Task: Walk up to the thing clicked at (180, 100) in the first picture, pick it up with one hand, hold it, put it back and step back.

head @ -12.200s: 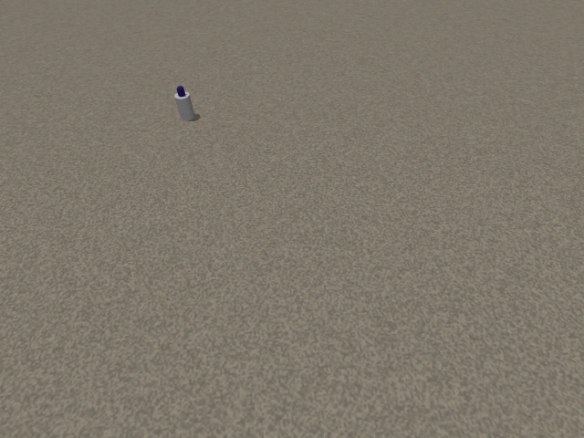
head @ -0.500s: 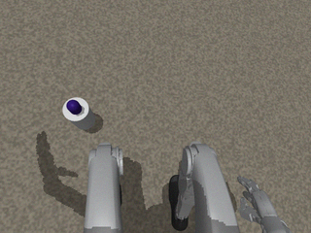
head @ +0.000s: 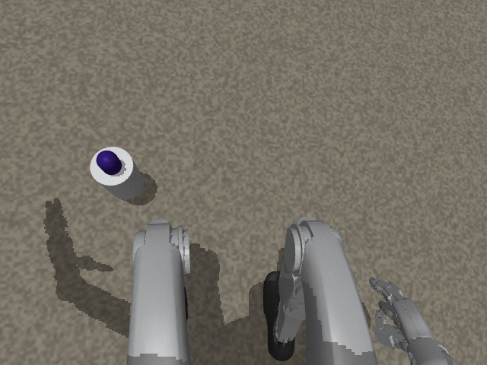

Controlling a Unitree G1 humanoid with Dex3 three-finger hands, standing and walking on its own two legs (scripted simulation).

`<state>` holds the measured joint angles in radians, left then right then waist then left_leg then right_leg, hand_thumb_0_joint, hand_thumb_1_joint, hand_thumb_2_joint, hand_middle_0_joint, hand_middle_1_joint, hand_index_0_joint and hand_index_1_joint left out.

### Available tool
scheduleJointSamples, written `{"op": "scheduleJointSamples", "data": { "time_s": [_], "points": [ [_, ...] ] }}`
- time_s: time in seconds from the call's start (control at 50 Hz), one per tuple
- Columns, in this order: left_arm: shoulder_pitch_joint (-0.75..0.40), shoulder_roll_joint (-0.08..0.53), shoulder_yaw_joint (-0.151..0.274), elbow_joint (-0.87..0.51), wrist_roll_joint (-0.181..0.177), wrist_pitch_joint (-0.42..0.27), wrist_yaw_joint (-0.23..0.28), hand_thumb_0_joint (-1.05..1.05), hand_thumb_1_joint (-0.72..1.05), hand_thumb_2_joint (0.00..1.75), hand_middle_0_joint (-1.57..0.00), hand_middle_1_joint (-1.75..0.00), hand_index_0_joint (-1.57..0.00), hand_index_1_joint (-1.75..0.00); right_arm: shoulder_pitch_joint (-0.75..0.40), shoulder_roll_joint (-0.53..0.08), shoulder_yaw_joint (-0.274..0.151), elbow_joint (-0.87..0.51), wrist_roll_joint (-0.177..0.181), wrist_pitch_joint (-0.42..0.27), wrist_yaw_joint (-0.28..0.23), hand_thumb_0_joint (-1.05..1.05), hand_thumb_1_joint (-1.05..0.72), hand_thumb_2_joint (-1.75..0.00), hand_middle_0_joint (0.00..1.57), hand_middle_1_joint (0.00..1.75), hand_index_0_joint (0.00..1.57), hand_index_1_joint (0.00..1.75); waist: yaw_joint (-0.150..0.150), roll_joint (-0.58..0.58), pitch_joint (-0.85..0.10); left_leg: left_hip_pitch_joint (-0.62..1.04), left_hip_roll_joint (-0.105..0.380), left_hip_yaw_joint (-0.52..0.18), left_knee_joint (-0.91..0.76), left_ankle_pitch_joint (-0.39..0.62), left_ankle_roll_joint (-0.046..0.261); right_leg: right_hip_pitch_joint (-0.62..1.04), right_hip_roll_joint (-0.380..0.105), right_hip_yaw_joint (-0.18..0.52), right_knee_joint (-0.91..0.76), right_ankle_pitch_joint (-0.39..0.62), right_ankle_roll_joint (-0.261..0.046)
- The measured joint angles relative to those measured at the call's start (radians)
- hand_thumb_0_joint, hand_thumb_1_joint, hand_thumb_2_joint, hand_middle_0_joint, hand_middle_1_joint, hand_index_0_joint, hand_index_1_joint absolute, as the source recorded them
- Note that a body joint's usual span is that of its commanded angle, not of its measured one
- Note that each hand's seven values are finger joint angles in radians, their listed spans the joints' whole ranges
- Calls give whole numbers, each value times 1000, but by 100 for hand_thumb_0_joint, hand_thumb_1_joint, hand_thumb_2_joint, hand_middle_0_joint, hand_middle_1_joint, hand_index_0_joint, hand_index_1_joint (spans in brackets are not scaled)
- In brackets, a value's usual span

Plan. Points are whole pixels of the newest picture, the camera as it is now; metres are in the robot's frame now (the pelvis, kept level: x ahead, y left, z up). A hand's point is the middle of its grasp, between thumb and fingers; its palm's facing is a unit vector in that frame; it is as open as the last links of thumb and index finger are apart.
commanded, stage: approach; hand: left
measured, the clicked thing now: (117, 172) +0.46 +0.27 -0.29
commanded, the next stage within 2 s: close in in 0.58 s
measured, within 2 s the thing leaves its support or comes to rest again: neither
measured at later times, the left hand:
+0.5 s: hand (21, 188) +0.38 +0.39 -0.16, palm faces +0.27 -0.96 +0.05, open 17.6 cm
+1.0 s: hand (94, 188) +0.41 +0.31 -0.28, palm faces +0.30 -0.95 +0.04, open 17.5 cm
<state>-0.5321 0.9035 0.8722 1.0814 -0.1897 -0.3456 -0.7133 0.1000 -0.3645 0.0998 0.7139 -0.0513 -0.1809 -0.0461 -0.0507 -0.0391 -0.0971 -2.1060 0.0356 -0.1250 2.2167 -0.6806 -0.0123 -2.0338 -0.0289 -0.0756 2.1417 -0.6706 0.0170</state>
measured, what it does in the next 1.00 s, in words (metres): lowers itself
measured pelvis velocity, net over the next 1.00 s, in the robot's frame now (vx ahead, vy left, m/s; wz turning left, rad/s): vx -0.02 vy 0.02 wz -0.15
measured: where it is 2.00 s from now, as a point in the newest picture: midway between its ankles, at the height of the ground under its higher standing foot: (227, 335)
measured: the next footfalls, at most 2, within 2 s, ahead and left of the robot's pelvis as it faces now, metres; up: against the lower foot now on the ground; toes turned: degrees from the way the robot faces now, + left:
none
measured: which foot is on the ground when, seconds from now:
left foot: down 0.00-1.00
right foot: down 0.00-1.00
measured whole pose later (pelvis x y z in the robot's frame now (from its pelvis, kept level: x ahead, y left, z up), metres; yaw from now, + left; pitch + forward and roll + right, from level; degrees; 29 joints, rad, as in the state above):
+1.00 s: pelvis -0.02 +0.02 -0.11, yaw -9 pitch +13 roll -16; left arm -0.60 0.84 0.73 1.42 -0.14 -1.01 -0.29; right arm -0.17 -0.37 0.45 0.60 -0.32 -0.06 0.08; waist -0.19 -0.27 0.26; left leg -2.22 0.03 -0.34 2.66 -0.71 -0.01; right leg -2.07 0.05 -0.21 2.42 -0.62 0.06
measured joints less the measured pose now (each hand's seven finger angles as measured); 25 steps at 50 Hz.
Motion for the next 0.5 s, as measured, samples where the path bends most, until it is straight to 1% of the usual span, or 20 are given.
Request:
{"op": "scheduleJointSamples", "data": {
  "time_s": [0.08,0.16,0.24,0.3,0.38,0.5],
  "points": [
    [-3,8,6,11,-8,-9,-6,-2,-61,6,-4,-7,-6,-7,-1,-1,3,0,0,1,3,1,-90,-90,21,30,21,30,-2,-1,4,-9,-1,-1,9,0,1,-8,0,0,9,0,1],
    [-6,11,6,52,-34,-43,-17,-2,-61,4,-6,-7,-7,-6,-5,-5,9,0,-2,-2,9,1,-90,-90,21,30,21,30,-5,-6,9,-21,0,-1,25,0,1,-22,2,2,25,1,1],
    [-22,1,0,111,-72,-123,-25,-2,-61,2,-7,-7,-7,-6,-20,-12,28,-2,-15,-14,18,1,-90,-89,21,30,21,30,-11,-21,29,-44,2,-7,61,-2,1,-45,7,0,57,3,3],
    [-45,-9,-10,156,-87,-196,-24,-2,-61,1,-7,-8,-8,-7,-42,-14,48,-8,-33,-22,25,1,-90,-89,21,30,21,30,-22,-41,54,-65,5,-18,103,-5,-1,-66,12,-6,93,5,4],
    [-75,-22,-19,204,-84,-279,-14,-2,-61,1,-7,-8,-8,-7,-84,-11,80,-20,-61,-23,35,1,-90,-89,21,30,21,30,-43,-76,96,-95,7,-43,169,-11,-6,-92,22,-21,144,10,4],
    [-84,-7,-3,257,-48,-364,26,-2,-61,2,-7,-9,-8,-8,-154,-4,144,-44,-112,3,50,1,-90,-89,21,30,21,30,-84,-128,175,-124,6,-88,262,-23,-11,-106,34,-51,207,15,10]
  ]
}}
